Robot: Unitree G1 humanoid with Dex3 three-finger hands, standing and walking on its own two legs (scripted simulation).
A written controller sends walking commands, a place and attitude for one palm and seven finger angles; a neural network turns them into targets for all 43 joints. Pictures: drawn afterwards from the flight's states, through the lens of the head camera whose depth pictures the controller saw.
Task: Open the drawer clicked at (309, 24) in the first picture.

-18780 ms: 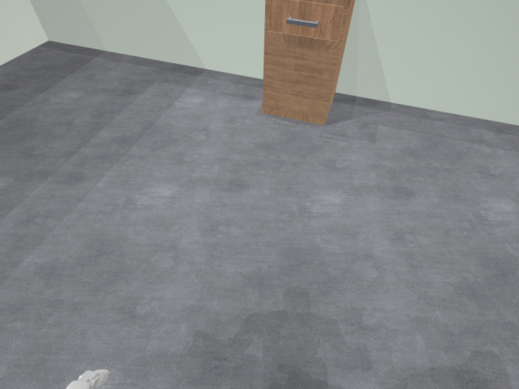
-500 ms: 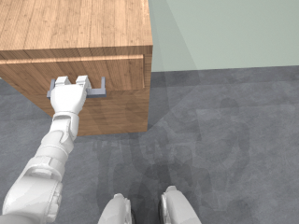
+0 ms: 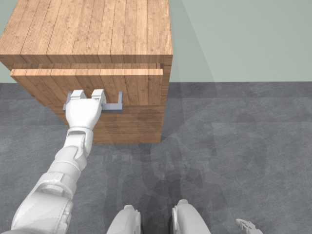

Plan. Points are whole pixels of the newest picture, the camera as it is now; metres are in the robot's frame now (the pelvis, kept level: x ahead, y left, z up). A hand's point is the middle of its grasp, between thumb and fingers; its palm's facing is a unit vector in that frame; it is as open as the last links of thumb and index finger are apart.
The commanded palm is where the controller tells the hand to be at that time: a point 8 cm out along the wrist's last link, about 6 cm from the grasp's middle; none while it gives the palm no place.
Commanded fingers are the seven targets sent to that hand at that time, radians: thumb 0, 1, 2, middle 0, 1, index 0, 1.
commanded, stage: pull the drawer open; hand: left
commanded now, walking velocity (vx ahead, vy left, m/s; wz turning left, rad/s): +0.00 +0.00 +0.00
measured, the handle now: (94, 101) +0.47 +0.18 -0.04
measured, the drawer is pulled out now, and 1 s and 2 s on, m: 0.03 0.09 0.22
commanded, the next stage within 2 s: none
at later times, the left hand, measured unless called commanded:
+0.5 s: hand (91, 119) +0.43 +0.19 -0.07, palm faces -0.07 -0.02 -1.00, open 5.1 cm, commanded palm +0.40 +0.18 -0.01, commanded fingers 0.00 0.90 0.90 -0.40 -1.35 -0.40 -1.35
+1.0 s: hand (89, 142) +0.36 +0.18 -0.06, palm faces -0.05 -0.09 -0.99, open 5.5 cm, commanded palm +0.32 +0.19 -0.01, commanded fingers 0.00 0.90 0.90 -0.40 -1.35 -0.40 -1.35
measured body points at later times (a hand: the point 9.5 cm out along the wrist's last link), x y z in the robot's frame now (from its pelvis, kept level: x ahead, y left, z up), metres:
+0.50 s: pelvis -0.03 -0.01 -0.01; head +0.11 -0.01 +0.41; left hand +0.42 +0.19 -0.01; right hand -0.01 -0.27 -0.15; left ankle -0.03 +0.08 -0.64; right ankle +0.01 -0.11 -0.64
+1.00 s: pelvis +0.02 +0.00 +0.02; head +0.14 -0.01 +0.45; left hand +0.35 +0.19 -0.01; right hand +0.13 -0.26 -0.12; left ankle -0.03 +0.08 -0.64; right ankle +0.01 -0.11 -0.64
